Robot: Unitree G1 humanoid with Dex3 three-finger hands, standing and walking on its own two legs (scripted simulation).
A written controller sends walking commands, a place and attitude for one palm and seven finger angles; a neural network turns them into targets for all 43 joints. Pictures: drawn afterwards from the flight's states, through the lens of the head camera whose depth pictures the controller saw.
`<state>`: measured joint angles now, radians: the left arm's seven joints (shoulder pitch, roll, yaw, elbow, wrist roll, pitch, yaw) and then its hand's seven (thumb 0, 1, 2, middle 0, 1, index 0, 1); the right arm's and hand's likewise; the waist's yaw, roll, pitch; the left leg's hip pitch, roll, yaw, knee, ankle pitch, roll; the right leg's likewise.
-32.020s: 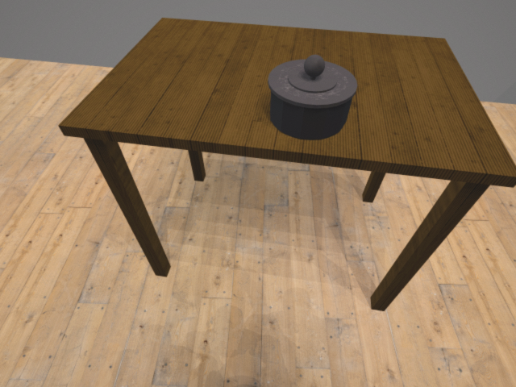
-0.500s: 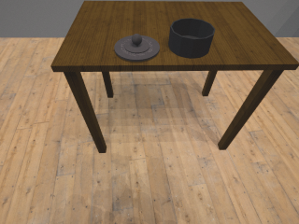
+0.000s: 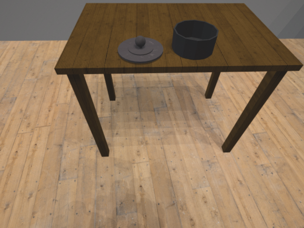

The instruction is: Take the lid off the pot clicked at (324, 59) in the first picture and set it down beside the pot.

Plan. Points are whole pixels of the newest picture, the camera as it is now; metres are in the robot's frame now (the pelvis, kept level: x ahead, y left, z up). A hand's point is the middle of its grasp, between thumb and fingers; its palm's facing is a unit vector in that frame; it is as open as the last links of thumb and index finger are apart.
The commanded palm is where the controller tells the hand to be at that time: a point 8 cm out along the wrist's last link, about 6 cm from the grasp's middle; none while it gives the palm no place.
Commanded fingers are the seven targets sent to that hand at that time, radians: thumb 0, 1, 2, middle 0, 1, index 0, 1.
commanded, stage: let the arm hang, fingers relaxed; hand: left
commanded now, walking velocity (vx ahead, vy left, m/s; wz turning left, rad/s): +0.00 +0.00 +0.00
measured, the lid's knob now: (140, 41) +0.79 +0.08 +0.08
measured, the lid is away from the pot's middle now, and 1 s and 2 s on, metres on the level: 0.23 0.23 0.23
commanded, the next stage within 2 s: look to check the result in 0.60 s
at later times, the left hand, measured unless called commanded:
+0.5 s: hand out of the picture -0.01 +0.17 -0.18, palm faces +0.05 -0.98 -0.19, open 7.4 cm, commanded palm none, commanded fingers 0.00 0.90 0.90 -0.20 -0.30 -0.20 -0.30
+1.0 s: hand out of the picture -0.01 +0.17 -0.18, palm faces +0.06 -0.98 -0.20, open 7.4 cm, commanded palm none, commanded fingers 0.00 0.90 0.90 -0.20 -0.30 -0.20 -0.30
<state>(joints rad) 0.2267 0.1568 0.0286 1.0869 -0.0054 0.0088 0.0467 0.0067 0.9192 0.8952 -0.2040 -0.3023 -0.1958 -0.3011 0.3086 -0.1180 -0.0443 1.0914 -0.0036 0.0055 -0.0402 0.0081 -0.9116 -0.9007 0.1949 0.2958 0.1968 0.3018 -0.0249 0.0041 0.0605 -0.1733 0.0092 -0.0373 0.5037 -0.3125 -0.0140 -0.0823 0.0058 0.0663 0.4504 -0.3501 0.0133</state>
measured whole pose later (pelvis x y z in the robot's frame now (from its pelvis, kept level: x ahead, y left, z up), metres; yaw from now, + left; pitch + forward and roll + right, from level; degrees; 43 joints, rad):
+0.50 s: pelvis -0.01 +0.00 +0.00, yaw +0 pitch -1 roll +0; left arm 0.26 0.14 0.02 1.11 0.00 0.01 0.04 0.01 0.91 0.90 -0.20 -0.30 -0.20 -0.30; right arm 0.30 -0.13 -0.04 1.09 0.00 0.00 -0.04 0.01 -0.91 -0.90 0.19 0.30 0.20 0.30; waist -0.02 0.01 0.06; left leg -0.19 0.01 -0.04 0.50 -0.29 -0.01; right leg -0.10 0.00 0.06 0.45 -0.33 0.02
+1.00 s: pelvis -0.02 +0.00 +0.00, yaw +1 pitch -1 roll +0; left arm 0.26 0.14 0.03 1.11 0.00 0.00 0.05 0.01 0.92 0.90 -0.20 -0.30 -0.20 -0.30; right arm 0.31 -0.12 -0.04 1.10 0.00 0.00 -0.04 0.01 -0.91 -0.90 0.19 0.30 0.20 0.30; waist -0.02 0.01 0.06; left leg -0.19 0.01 -0.05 0.50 -0.28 -0.02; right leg -0.10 0.01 0.06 0.45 -0.33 0.01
